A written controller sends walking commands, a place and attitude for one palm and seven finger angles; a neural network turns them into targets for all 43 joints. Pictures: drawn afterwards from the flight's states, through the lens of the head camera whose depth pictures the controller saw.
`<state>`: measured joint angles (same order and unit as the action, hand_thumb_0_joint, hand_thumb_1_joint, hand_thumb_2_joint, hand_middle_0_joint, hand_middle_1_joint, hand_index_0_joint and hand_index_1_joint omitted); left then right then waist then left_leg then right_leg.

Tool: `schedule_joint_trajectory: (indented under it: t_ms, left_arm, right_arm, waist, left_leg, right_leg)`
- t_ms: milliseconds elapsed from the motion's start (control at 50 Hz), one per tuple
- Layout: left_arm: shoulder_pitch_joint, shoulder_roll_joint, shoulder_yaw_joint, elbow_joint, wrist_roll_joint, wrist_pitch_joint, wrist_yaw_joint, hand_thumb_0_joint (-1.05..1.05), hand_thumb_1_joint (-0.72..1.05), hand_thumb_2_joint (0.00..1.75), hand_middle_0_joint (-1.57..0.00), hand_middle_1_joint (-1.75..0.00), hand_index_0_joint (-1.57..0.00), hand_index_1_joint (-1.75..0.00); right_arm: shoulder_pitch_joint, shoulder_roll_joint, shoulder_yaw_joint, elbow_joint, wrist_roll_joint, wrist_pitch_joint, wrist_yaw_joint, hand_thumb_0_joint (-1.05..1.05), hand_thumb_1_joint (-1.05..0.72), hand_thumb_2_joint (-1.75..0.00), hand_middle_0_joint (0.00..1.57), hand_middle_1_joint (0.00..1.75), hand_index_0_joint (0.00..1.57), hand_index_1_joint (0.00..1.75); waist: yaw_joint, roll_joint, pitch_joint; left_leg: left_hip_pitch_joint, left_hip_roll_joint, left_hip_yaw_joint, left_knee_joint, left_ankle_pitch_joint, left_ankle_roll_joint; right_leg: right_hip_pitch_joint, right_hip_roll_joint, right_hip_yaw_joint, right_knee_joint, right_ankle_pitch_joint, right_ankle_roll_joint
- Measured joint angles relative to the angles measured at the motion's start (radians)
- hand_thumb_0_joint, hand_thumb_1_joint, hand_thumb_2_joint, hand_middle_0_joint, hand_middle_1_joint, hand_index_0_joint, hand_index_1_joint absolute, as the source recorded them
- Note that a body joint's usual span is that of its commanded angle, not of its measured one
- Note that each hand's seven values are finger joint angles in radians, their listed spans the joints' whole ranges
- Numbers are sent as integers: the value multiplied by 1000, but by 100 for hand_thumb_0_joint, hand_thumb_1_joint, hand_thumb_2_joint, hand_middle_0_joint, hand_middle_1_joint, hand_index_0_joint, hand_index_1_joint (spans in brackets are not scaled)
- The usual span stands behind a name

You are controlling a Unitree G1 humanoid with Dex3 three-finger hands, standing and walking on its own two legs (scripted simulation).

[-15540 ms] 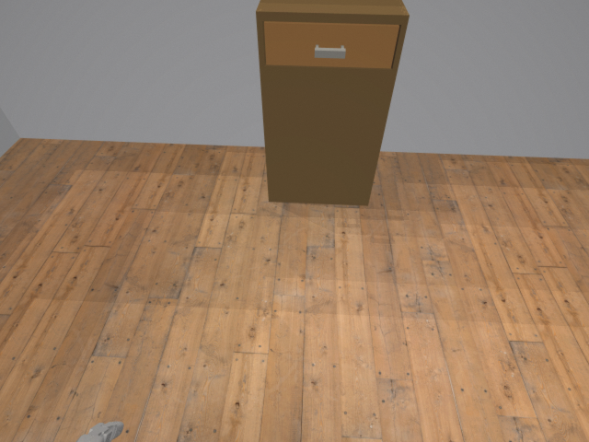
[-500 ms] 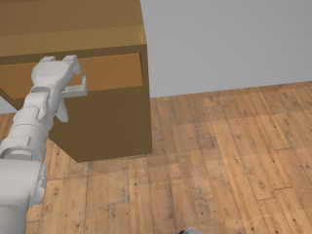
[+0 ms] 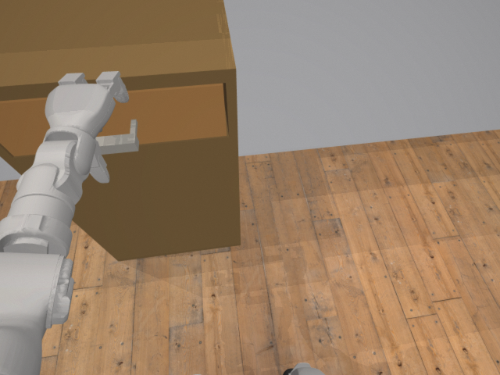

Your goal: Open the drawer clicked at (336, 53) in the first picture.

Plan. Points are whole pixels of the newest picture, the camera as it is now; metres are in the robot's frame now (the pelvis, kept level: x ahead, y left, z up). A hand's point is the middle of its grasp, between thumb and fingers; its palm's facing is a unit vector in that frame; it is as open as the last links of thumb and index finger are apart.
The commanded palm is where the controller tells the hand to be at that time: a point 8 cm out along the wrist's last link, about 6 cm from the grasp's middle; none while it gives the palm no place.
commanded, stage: move the hooked fingers above the handle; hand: left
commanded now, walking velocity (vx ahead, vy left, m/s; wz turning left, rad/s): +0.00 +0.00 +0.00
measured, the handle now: (110, 135) +0.55 +0.25 +0.01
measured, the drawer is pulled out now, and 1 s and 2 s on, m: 0.00 0.00 0.00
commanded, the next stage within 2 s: none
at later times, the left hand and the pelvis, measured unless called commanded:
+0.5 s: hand (78, 123) +0.50 +0.26 +0.09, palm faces +0.10 +0.02 -1.00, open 13.8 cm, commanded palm +0.47 +0.26 +0.13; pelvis -0.01 +0.00 +0.00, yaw -1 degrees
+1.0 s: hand (93, 131) +0.49 +0.24 +0.08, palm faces +0.01 +0.04 -1.00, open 13.8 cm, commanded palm +0.47 +0.26 +0.12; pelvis -0.01 +0.00 +0.00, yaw -2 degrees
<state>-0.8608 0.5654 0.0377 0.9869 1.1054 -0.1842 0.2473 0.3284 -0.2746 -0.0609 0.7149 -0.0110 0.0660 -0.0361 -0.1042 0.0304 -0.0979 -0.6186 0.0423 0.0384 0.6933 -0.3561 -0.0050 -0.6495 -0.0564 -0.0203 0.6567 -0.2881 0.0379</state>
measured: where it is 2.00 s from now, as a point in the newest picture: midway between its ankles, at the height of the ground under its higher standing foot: outside the picture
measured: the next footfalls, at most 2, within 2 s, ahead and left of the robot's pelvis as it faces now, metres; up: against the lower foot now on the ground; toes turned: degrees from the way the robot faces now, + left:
none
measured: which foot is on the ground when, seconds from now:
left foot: down 0.00-1.00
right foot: down 0.00-1.00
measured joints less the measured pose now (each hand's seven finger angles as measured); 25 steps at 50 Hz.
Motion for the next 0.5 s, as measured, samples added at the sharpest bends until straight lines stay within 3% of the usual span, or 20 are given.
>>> schedule_joint_trajectory:
  t_ms: [80,160,220,280,340,380,420,500]
  left_arm:
    - [-35,21,17,71,8,112,51,0,-49,31,-32,-120,-32,-120]
    - [-24,26,-22,122,-16,206,-11,0,-49,31,-32,-120,-31,-120]
    - [11,8,-63,87,-49,181,-94,0,-48,31,-32,-120,-31,-120]
    - [44,-10,-73,15,-57,87,-140,0,-49,31,-32,-120,-32,-120]
    - [40,-18,-63,-24,-35,-2,-108,0,-49,31,-33,-120,-32,-120]
    - [21,-14,-30,-25,-16,-27,-58,0,-49,31,-33,-120,-32,-120]
    - [-4,1,1,-11,0,-8,1,0,-49,31,-33,-120,-32,-120]
    - [-46,35,22,63,10,109,64,0,-49,31,-32,-120,-32,-120]
  right_arm:
    - [-12,-7,4,-4,-2,4,23,1,-91,-90,20,30,20,30]
    - [3,-5,3,-5,12,13,29,1,-91,-90,20,30,20,30]
    - [20,4,2,0,14,17,14,1,-91,-90,20,30,20,30]
    - [29,15,4,4,11,16,-6,1,-90,-90,20,30,21,30]
    - [27,17,5,3,8,8,-15,1,-90,-90,20,30,21,30]
    - [16,14,8,2,4,3,-11,1,-90,-90,20,30,21,30]
    - [4,7,9,-1,-2,2,-1,1,-90,-90,20,30,21,30]
    - [-4,-6,6,-3,-4,4,23,1,-90,-90,20,30,20,30]
  waist:
    - [0,15,-7]
    - [19,30,-8]
    - [30,30,-2]
    - [30,16,4]
    - [18,2,4]
    - [6,-4,4]
    - [-5,-4,4]
    - [-4,12,-1]
  left_leg:
    - [-22,0,11,11,-3,4]
    - [-5,0,21,-8,3,8]
    - [24,-3,16,-27,9,10]
    - [42,-5,7,-31,9,9]
    - [32,-6,-2,-13,2,6]
    - [13,-4,-4,4,-3,5]
    - [-9,-3,-2,20,-6,5]
    - [-40,-1,9,29,-6,7]
  right_leg:
    - [-27,1,13,11,2,5]
    - [-14,1,21,-9,11,10]
    - [19,-1,15,-29,16,10]
    - [43,-4,6,-34,13,10]
    - [38,-5,-2,-21,5,6]
    - [20,-4,-3,-5,1,5]
    - [-4,-3,0,11,-2,4]
    - [-41,0,13,21,3,7]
